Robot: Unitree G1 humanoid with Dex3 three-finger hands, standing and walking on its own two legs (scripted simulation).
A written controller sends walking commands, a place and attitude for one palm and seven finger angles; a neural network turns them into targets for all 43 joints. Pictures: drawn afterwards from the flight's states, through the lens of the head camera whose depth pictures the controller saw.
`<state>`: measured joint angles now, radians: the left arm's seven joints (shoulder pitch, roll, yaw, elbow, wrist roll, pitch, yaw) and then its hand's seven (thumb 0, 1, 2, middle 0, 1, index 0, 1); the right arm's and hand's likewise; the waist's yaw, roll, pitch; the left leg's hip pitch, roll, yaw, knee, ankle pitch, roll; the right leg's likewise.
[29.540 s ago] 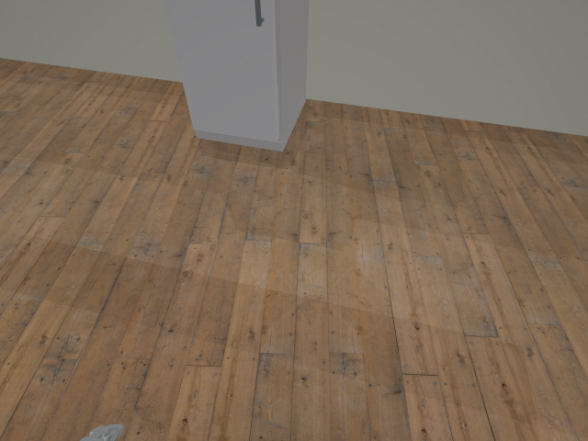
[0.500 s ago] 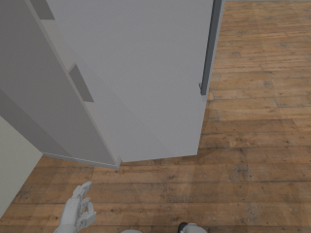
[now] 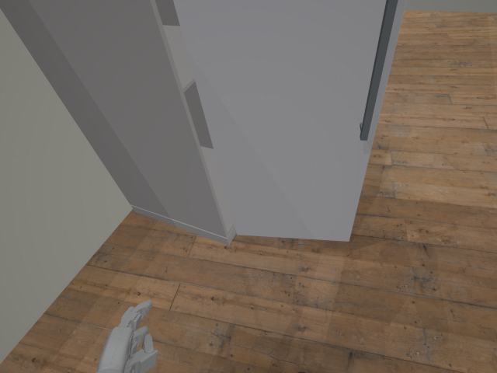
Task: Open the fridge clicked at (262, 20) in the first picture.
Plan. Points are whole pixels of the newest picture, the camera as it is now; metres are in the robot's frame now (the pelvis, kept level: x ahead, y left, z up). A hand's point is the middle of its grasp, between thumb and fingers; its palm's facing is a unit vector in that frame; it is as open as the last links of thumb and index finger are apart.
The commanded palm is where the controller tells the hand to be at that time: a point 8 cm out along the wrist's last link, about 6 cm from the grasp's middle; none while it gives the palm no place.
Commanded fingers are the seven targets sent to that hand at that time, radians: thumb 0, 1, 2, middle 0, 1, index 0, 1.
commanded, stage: stop stepping back and stand still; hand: right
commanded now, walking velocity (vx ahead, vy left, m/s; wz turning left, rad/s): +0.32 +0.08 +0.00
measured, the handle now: (378, 54) +0.74 -0.24 +0.15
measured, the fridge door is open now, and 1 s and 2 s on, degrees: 73 73 73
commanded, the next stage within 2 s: let the arm hang, fingers relaxed in 0.58 s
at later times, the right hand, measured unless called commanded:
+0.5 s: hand out of the picture +0.10 -0.30 +0.17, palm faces +0.45 +0.76 -0.47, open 7.5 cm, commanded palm +0.04 -0.33 +0.17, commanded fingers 0.00 -0.90 -0.90 0.20 0.30 0.20 0.30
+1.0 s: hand out of the picture -0.04 -0.21 -0.18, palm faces +0.16 +0.96 -0.21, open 6.9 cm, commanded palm none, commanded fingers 0.00 -0.90 -0.90 0.20 0.30 0.20 0.30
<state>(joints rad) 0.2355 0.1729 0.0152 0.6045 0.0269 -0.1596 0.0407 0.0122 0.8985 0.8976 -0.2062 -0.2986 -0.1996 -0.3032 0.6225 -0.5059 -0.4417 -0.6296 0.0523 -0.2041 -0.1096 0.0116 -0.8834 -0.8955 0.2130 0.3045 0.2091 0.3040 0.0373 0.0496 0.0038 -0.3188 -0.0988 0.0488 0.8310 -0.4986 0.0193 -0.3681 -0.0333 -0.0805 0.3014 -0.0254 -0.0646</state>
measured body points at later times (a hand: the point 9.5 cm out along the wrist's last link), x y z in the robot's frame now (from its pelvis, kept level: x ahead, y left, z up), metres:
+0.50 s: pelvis -0.09 -0.03 -0.01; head -0.11 -0.05 +0.44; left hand +0.04 +0.18 -0.10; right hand +0.07 -0.34 +0.20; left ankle -0.07 +0.06 -0.72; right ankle -0.06 -0.16 -0.75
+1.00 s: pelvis -0.08 -0.02 -0.02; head -0.05 -0.02 +0.43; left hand +0.04 +0.21 -0.17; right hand -0.05 -0.26 -0.17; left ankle -0.07 +0.06 -0.75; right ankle -0.07 -0.16 -0.73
